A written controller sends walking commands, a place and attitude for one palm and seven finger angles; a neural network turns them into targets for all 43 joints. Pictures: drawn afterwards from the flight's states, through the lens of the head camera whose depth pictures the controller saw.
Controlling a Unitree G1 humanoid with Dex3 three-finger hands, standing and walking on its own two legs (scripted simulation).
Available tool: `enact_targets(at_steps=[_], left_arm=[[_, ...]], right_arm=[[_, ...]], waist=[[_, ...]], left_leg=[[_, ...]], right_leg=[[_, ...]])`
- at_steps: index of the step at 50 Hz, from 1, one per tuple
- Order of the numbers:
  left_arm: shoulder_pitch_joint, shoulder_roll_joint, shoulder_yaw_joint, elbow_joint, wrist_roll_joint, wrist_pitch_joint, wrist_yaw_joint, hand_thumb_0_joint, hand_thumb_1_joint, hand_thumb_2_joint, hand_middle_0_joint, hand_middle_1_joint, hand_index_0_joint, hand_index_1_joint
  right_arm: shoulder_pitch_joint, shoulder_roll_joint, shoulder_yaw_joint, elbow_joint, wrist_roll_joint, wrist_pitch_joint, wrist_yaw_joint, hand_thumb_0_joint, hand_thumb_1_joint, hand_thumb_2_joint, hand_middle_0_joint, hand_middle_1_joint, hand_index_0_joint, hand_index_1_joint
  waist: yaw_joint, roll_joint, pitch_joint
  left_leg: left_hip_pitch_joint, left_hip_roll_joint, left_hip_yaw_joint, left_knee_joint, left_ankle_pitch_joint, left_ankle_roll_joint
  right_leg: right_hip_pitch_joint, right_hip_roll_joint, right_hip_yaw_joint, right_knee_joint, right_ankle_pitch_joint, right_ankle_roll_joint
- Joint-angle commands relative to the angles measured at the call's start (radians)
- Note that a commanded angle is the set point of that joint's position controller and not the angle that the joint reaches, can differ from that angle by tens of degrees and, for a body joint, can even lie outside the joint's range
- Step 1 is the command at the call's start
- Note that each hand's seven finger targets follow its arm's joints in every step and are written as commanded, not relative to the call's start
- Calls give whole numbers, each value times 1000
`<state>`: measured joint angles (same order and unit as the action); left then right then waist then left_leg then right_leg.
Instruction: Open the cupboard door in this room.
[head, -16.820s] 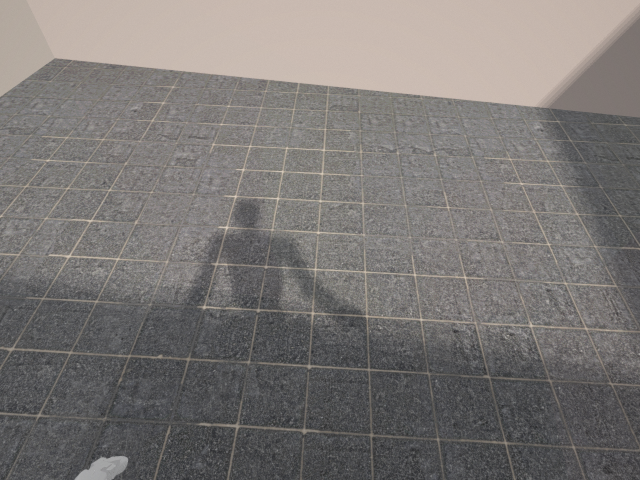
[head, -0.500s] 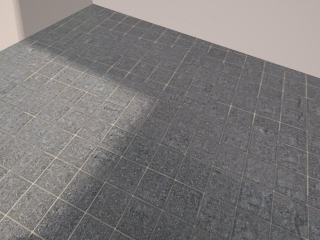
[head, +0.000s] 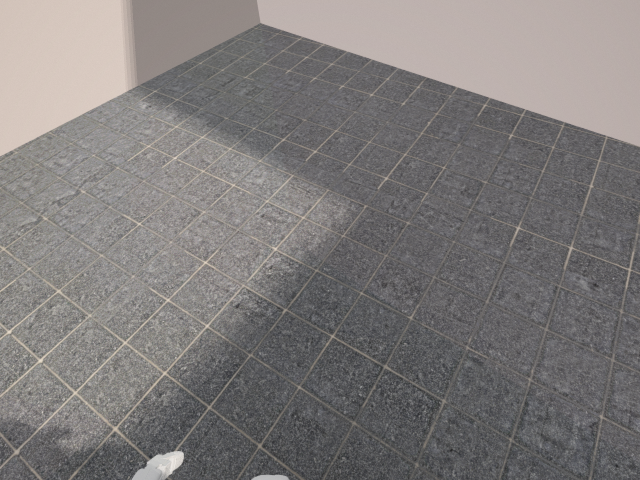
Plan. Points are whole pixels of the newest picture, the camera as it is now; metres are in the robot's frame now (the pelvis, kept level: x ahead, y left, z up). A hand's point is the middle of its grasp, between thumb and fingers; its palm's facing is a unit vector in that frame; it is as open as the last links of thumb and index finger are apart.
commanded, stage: turn or walk to find it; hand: left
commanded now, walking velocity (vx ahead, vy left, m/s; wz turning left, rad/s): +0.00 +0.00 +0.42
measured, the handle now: out of the picture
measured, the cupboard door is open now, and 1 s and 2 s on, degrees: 0 0 0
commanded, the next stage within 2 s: none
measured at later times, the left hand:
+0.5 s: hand out of the picture -0.07 +0.24 -0.18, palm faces +0.30 -0.93 -0.23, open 7.4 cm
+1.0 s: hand out of the picture -0.02 +0.23 -0.14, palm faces +0.41 -0.87 -0.27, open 7.4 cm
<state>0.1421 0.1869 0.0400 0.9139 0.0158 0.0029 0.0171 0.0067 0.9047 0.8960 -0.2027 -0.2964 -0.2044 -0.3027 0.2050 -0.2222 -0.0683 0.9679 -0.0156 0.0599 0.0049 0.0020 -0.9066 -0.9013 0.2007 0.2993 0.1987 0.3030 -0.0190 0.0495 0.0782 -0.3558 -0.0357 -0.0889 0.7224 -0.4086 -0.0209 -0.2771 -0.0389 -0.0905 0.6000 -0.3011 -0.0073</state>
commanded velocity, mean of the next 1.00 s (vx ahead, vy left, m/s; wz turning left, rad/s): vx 0.00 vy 0.00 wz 0.42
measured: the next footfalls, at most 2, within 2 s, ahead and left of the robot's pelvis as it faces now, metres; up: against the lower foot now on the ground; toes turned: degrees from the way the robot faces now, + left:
left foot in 0.44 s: -0.03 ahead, +0.14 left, +0.00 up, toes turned +17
right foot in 0.96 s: +0.02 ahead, -0.09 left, +0.00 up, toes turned +21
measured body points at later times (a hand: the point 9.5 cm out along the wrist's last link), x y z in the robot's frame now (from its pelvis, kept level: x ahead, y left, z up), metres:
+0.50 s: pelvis -0.04 +0.03 +0.00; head -0.01 +0.07 +0.44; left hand -0.09 +0.29 -0.17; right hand +0.11 -0.19 -0.13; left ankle -0.07 +0.13 -0.73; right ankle +0.00 -0.10 -0.71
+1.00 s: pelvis -0.05 +0.00 +0.00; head -0.01 +0.00 +0.45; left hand -0.04 +0.27 -0.12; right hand +0.08 -0.21 -0.16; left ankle -0.08 +0.12 -0.72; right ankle -0.01 -0.10 -0.73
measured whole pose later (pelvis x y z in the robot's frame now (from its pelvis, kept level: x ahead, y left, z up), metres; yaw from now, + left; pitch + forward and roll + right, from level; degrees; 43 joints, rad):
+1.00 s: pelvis -0.05 +0.00 +0.00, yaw +25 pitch +0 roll +1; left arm 0.11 0.19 0.04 0.91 0.01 0.01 0.02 0.01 0.90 0.90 -0.20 -0.30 -0.20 -0.30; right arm 0.23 -0.22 -0.07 0.99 -0.02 0.06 0.00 0.00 -0.91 -0.90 0.20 0.30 0.20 0.30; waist -0.03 0.04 0.07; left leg -0.36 -0.07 -0.10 0.67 -0.37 -0.01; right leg -0.25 -0.03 -0.07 0.56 -0.31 -0.01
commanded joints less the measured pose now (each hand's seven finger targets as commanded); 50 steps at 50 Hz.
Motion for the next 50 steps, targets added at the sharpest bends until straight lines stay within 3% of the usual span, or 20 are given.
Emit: enact_targets(at_steps=[1,2,4,10,16,18,20,21,22,23,24,26,29,40,45,46,47,48,49,50], left_arm=[[48,204,53,-60,2,-10,17,0,900,900,-200,-300,-200,-300],[13,178,41,-68,1,-13,15,0,900,900,-200,-300,-200,-300],[7,157,37,-68,2,-17,16,0,900,900,-200,-300,-200,-300],[102,183,45,-31,9,-16,18,0,900,900,-200,-300,-200,-300],[161,226,59,12,16,-7,13,0,900,900,-200,-300,-200,-300],[153,233,62,19,16,-5,13,0,900,900,-200,-300,-200,-300],[126,222,63,23,5,3,11,0,900,900,-200,-300,-200,-300],[128,191,57,12,-4,11,8,0,900,900,-200,-300,-200,-300],[123,125,41,-25,-7,17,1,0,900,900,-200,-300,-200,-300],[34,125,27,-47,3,30,6,0,900,900,-200,-300,-200,-300],[4,123,33,-41,1,41,10,0,900,900,-200,-300,-200,-300],[22,137,40,-5,1,37,-5,0,900,900,-200,-300,-200,-300],[71,139,39,22,1,32,-10,0,900,900,-200,-300,-200,-300],[-25,112,28,-44,-5,26,1,0,900,900,-200,-300,-200,-300],[66,116,29,-31,-12,12,7,0,900,900,-200,-300,-200,-300],[100,131,33,-23,-10,3,9,0,900,900,-200,-300,-200,-300],[122,187,42,-20,0,-8,16,0,900,900,-200,-300,-200,-300],[129,254,55,-23,10,-12,20,0,900,900,-200,-300,-200,-300],[124,254,64,-36,2,-11,22,0,900,900,-200,-300,-200,-300],[74,234,63,-49,0,-8,25,0,900,900,-200,-300,-200,-300]], right_arm=[[-33,-106,-43,-75,-6,-6,1,0,-900,-900,200,300,200,300],[0,-95,-40,-56,-9,-3,8,0,-900,-900,200,300,200,300],[38,-86,-37,-33,-8,1,13,0,-900,-900,200,300,200,300],[-16,-78,-25,-33,-6,3,12,0,-900,-900,200,300,200,300],[-81,-56,-3,-50,7,-18,7,0,-900,-900,200,300,200,300],[-48,-56,1,-44,10,-28,3,0,-900,-900,200,300,200,300],[15,-70,-1,-29,8,-39,2,0,-900,-900,200,300,200,300],[47,-122,-14,-24,4,-50,4,0,-900,-900,200,300,200,300],[65,-224,-36,-34,-4,-53,0,0,-900,-900,200,300,200,300],[98,-256,-42,-18,-5,-44,-8,0,-900,-900,200,300,200,300],[70,-237,-39,-17,-8,-44,-19,0,-900,-900,200,300,200,300],[-34,-184,-20,-42,-7,-46,-27,0,-900,-900,200,300,200,300],[-40,-166,-13,-52,0,-59,-27,0,-900,-900,200,300,200,300],[27,-169,-35,-53,-11,-47,-22,0,-900,-900,200,300,200,300],[-6,-165,-40,-67,-8,-40,-17,0,-900,-900,200,300,200,300],[-11,-152,-38,-69,-2,-41,-16,0,-900,-900,200,300,200,300],[9,-104,-33,-75,8,-44,-10,0,-900,-900,200,300,200,300],[0,-59,-23,-102,8,-46,-4,0,-900,-900,200,300,200,300],[-21,-101,-37,-103,-4,-27,-10,0,-900,-900,200,300,200,300],[-26,-103,-40,-89,-7,-13,-9,0,-900,-900,200,300,200,300]], waist=[[27,-179,-29],[4,-159,-28],[-5,-201,-36],[41,-201,-37],[83,-243,-95],[64,-243,-132],[19,-190,-146],[-5,-48,-165],[-17,240,-140],[-56,231,-112],[-40,246,-93],[4,140,-31],[20,88,-83],[-19,94,-106],[29,92,-146],[49,55,-162],[53,-89,-181],[62,-307,-146],[73,-287,-130],[49,-240,-81]], left_leg=[[-195,38,-16,488,-65,0],[-190,45,0,512,-3,-11],[-178,55,23,523,58,-27],[-162,78,68,366,11,-49],[-64,71,144,84,-80,-31],[-1,62,167,-37,-43,-24],[163,64,173,-263,135,-9],[298,144,68,-367,250,22],[387,390,-246,-404,537,128],[283,451,-276,-430,585,207],[229,417,-251,-434,523,204],[183,322,-158,-426,477,183],[249,268,-89,-408,580,165],[266,265,-227,-368,604,203],[133,204,-260,-298,562,163],[78,168,-238,-248,493,124],[-69,96,-163,-143,301,67],[-220,-39,9,40,-60,2],[-202,-12,-5,235,-176,-2],[-202,9,-23,368,-146,0]], right_leg=[[46,-349,294,-335,123,-137],[45,-298,203,-317,144,-108],[50,-269,126,-322,155,-85],[126,-305,97,-320,184,-111],[203,-341,64,-241,389,-142],[213,-341,44,-188,448,-129],[118,-310,-19,-90,367,-61],[-17,-252,-74,47,226,-2],[-275,-118,-111,238,-206,74],[-268,-91,-26,370,-334,74],[-275,-92,38,445,-302,72],[-283,-86,61,504,-163,75],[-266,-73,59,505,-87,88],[-186,-25,71,255,-159,89],[56,14,47,-68,-8,67],[160,-8,53,-210,96,63],[306,-150,180,-285,118,24],[327,-377,390,-310,218,-87],[200,-454,413,-327,248,-165],[121,-413,379,-334,205,-178]])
